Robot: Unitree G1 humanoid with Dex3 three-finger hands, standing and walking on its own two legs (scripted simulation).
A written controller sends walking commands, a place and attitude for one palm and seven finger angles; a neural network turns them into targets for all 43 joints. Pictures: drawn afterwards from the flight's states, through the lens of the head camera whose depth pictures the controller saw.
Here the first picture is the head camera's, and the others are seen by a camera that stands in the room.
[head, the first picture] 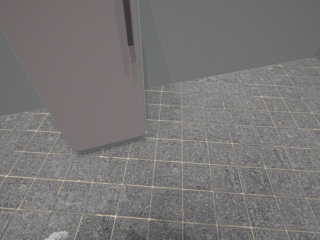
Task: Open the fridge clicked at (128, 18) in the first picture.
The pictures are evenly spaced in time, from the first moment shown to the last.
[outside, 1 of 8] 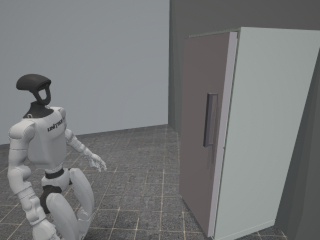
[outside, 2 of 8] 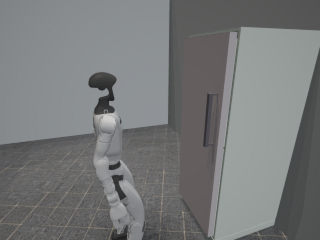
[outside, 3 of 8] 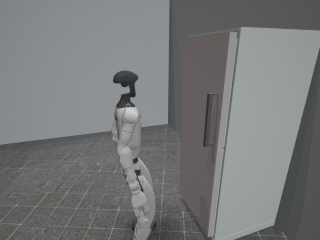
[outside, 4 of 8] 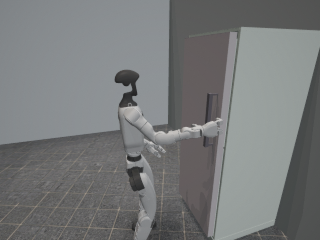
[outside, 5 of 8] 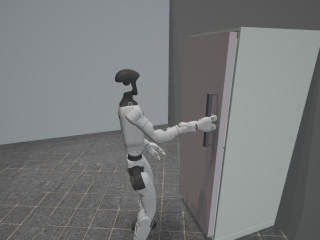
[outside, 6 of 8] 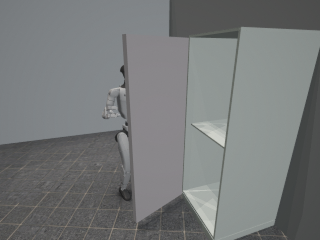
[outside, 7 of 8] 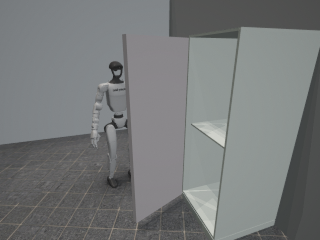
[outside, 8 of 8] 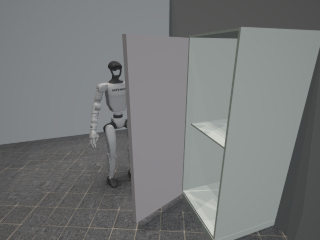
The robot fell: no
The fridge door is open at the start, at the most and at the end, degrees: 0 74 69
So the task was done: yes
